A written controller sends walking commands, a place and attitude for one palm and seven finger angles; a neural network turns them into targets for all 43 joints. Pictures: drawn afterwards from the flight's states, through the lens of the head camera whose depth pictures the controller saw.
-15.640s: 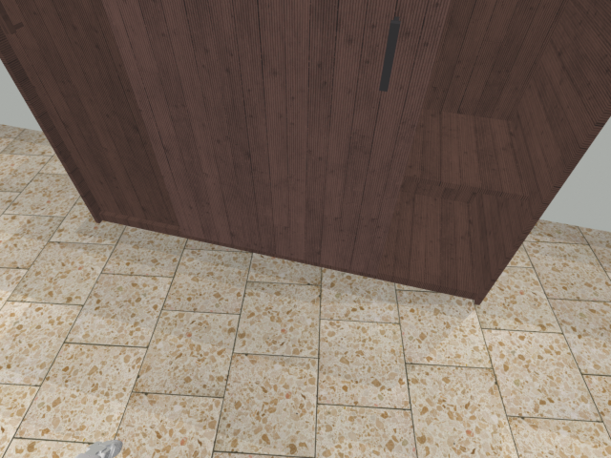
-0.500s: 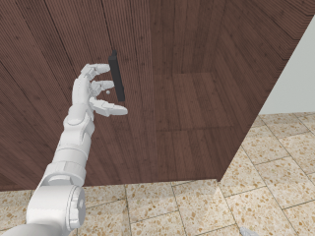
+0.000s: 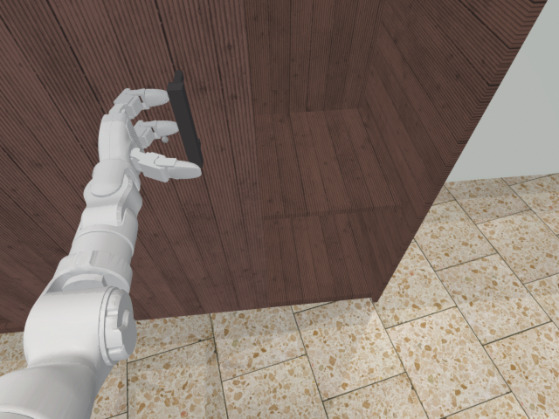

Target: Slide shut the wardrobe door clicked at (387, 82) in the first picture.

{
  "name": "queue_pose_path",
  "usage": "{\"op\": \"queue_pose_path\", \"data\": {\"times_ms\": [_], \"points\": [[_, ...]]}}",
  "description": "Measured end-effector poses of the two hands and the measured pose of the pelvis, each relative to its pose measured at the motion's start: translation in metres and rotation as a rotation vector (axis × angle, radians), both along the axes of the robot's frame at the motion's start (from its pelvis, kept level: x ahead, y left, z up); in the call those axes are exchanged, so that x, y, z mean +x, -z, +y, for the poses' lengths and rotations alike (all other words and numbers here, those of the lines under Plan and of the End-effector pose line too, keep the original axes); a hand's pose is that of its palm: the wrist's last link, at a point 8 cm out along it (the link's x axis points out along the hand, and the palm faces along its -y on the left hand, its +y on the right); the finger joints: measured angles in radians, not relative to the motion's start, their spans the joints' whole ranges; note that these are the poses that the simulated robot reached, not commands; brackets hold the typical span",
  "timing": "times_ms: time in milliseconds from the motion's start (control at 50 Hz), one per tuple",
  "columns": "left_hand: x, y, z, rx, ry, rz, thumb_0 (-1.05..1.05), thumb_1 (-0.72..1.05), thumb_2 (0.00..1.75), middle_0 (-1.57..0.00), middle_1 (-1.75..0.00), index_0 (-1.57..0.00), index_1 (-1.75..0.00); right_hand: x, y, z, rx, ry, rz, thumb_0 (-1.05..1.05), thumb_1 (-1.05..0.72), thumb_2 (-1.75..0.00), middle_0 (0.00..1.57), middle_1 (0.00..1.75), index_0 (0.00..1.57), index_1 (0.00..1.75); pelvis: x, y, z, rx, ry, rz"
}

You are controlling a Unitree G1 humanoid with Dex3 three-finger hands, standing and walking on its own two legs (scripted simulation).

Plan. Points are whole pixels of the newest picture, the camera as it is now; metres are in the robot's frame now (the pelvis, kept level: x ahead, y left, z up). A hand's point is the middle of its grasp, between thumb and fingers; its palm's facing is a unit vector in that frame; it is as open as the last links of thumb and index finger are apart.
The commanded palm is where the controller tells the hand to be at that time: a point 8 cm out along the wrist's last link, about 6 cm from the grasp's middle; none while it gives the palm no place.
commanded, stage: slide the fingers in behind the handle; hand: left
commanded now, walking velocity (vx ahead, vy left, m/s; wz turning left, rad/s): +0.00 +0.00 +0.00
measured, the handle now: (188, 121) +0.52 +0.13 +0.14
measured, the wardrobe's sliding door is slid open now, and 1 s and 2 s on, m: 0.39 0.39 0.39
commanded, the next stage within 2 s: move the hooked fingers beside the handle in 0.52 s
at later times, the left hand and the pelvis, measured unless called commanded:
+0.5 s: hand (171, 143) +0.47 +0.14 +0.14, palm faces +0.08 -1.00 +0.01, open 13.8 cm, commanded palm +0.45 +0.19 +0.15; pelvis +0.00 +0.02 +0.00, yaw +0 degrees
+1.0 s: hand (177, 145) +0.47 +0.14 +0.14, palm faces +0.07 -1.00 +0.00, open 13.9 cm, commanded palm +0.44 +0.19 +0.14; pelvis +0.01 +0.01 +0.00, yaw +0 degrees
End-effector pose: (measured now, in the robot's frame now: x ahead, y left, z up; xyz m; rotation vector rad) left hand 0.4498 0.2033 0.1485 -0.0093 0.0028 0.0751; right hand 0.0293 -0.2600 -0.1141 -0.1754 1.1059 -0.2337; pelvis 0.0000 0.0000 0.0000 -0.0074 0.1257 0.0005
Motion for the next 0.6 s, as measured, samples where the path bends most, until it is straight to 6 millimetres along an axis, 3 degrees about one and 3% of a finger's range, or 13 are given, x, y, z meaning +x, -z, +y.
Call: {"op": "queue_pose_path", "data": {"times_ms": [200,600], "points": [[0.003,0.000,0.003,0.003,0.009,-0.005,-0.01,-0.50,0.30,-0.37,-1.25,-0.38,-1.24,-0.007,0.001,0.009,0.004,-0.001,0.020,0.01,-0.91,-0.90,0.21,0.30,0.20,0.30,-0.002,0.001,0.008,-0.006,-0.006,0.013],[0.000,0.008,-0.008,0.006,-0.009,-0.013,-0.01,-0.50,0.30,-0.34,-1.24,-0.33,-1.23,0.014,0.003,0.029,0.031,-0.044,-0.033,0.01,-0.91,-0.90,0.21,0.30,0.20,0.30,-0.001,0.004,0.019,-0.008,-0.010,0.015]]}}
